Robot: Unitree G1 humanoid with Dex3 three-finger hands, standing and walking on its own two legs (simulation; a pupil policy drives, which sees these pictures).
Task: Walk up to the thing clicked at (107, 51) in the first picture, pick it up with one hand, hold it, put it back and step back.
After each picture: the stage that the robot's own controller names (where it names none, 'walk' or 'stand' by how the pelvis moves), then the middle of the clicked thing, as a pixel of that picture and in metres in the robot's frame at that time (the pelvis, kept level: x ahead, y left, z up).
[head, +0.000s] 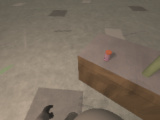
stand; (107, 55) +0.69 -0.15 -0.11
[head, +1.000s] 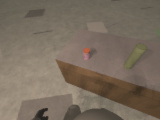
rise first; (86, 54) +0.61 +0.10 -0.08
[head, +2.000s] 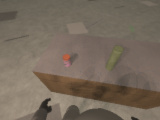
rise first; (67, 60) +0.50 +0.25 -0.08
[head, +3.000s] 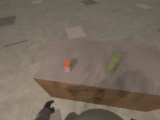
stand; (67, 66) +0.47 +0.24 -0.11
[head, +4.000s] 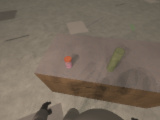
stand; (68, 62) +0.49 +0.23 -0.11
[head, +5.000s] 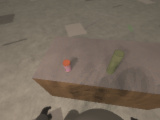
stand; (67, 66) +0.46 +0.24 -0.10
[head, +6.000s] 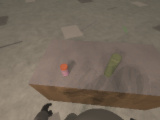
stand; (64, 70) +0.43 +0.25 -0.11
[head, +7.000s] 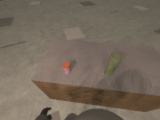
stand; (66, 68) +0.46 +0.24 -0.11
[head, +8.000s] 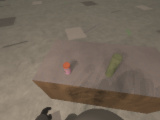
stand; (67, 68) +0.46 +0.24 -0.12
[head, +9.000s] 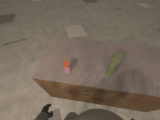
rise first; (67, 67) +0.46 +0.23 -0.11
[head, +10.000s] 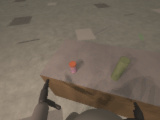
rise first; (73, 67) +0.47 +0.22 -0.11
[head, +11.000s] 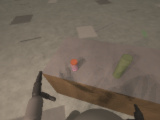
go down; (74, 65) +0.48 +0.21 -0.11
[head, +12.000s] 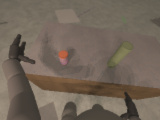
go down; (63, 58) +0.47 +0.20 -0.04
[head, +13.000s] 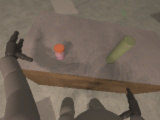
close in; (59, 52) +0.48 +0.20 -0.03
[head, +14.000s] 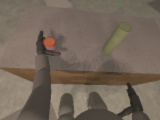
close; (51, 47) +0.50 +0.22 +0.01
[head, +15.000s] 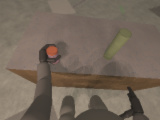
lift; (53, 55) +0.45 +0.23 +0.00
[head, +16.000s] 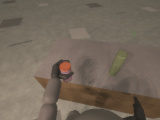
lift; (66, 72) +0.30 +0.17 +0.09
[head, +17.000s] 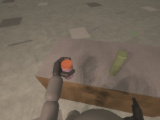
hold; (67, 69) +0.32 +0.17 +0.10
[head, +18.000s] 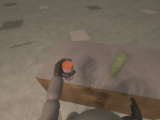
hold; (68, 70) +0.32 +0.16 +0.09
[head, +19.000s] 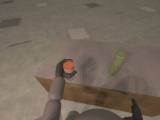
hold; (69, 71) +0.32 +0.16 +0.08
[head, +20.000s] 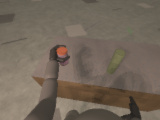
crouch; (63, 56) +0.41 +0.21 +0.10
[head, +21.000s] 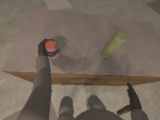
lower; (52, 50) +0.49 +0.22 -0.02
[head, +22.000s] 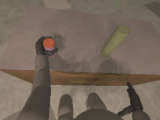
lower; (50, 48) +0.50 +0.22 +0.01
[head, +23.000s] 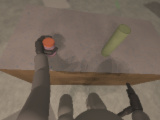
lower; (50, 48) +0.50 +0.22 +0.01
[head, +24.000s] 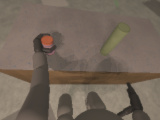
lower; (48, 46) +0.51 +0.22 +0.01
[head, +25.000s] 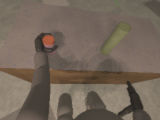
loosen; (49, 45) +0.51 +0.21 +0.01
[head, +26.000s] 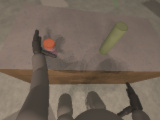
withdraw; (50, 48) +0.50 +0.21 +0.01
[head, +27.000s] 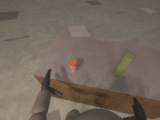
sink last; (73, 66) +0.45 +0.18 -0.06
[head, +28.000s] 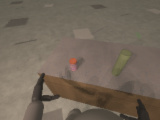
stand; (73, 64) +0.48 +0.20 -0.06
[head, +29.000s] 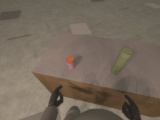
stand; (70, 63) +0.47 +0.20 -0.04
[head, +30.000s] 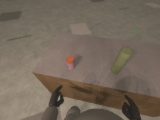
stand; (70, 63) +0.47 +0.20 -0.04
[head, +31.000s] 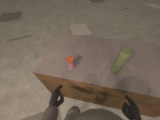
stand; (70, 63) +0.47 +0.20 -0.04
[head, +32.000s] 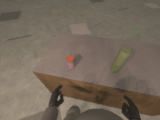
stand; (70, 62) +0.48 +0.20 -0.04
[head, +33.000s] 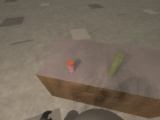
stand; (71, 66) +0.48 +0.21 -0.10
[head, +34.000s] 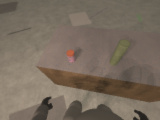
walk; (71, 56) +0.51 +0.21 -0.09
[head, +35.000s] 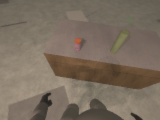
walk; (77, 44) +0.67 +0.16 -0.10
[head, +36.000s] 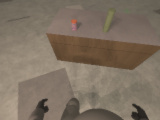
walk; (74, 25) +0.95 +0.29 -0.09
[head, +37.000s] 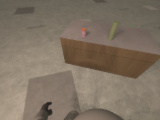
stand; (83, 32) +1.09 +0.18 -0.11
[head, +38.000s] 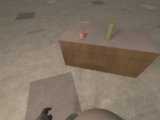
stand; (81, 34) +1.09 +0.20 -0.12
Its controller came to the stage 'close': yes
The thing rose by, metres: 0.21
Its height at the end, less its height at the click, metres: +0.00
